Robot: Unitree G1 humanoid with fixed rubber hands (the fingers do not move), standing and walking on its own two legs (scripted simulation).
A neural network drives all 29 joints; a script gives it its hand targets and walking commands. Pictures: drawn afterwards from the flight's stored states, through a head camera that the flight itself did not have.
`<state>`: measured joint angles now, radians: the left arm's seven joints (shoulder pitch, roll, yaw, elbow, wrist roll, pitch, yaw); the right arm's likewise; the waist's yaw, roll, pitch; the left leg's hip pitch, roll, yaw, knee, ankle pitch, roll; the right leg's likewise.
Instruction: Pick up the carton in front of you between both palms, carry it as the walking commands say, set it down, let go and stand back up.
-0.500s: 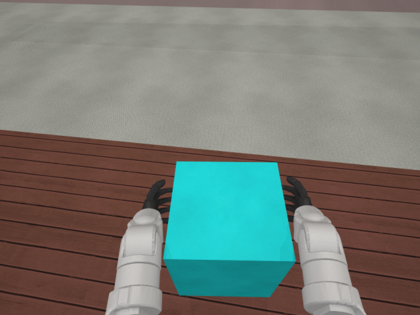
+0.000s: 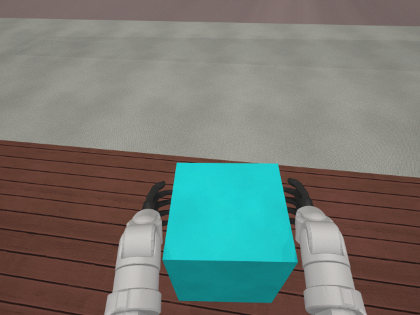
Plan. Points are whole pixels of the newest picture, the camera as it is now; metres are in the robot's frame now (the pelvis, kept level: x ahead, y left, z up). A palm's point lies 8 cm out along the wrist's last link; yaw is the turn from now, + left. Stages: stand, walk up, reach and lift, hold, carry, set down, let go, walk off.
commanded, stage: hold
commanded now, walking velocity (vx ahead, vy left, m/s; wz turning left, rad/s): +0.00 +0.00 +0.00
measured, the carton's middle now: (226, 235) +0.29 +0.00 -0.03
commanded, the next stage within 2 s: carry in 0.08 s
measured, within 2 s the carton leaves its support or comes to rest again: neither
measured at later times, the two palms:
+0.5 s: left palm (157, 172) +0.36 +0.14 +0.09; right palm (300, 167) +0.37 -0.16 +0.09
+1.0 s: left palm (191, 110) +0.63 +0.09 +0.07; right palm (293, 109) +0.64 -0.21 +0.06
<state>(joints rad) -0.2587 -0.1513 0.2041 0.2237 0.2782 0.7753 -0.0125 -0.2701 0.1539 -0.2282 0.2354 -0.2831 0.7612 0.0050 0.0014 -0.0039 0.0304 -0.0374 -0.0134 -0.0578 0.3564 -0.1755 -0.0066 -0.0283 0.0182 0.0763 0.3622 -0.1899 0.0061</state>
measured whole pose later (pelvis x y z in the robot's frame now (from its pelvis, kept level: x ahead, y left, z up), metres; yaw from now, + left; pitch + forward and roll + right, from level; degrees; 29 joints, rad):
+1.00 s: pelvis +0.36 -0.06 -0.01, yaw +1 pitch +5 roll +0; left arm -0.18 -0.14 0.11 -0.29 0.11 1.23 0.08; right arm -0.20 0.14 -0.15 -0.30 -0.11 1.24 -0.10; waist 0.00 0.02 -0.08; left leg -0.42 0.11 0.07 1.15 -0.38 0.00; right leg -0.38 -0.06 -0.27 0.49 -0.20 -0.08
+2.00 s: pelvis +1.01 -0.09 -0.02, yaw -1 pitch +4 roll +1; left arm -0.70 0.00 0.20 0.13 0.04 1.21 0.13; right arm -0.75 -0.03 -0.20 0.16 -0.05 1.22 -0.13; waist 0.05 0.01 0.06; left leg -0.53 0.02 0.01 1.29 -0.39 0.06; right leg -0.44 0.00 -0.17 0.60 -0.23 -0.12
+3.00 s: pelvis +1.75 -0.09 -0.16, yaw -1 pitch +7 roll +1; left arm -0.62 -0.04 0.23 0.00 0.00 1.14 0.16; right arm -0.62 0.09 -0.29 -0.05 -0.11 1.16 -0.12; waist 0.14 -0.02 0.14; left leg -0.82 0.02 0.02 0.92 -0.17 0.05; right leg -0.27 0.12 -0.08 0.55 -0.40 -0.15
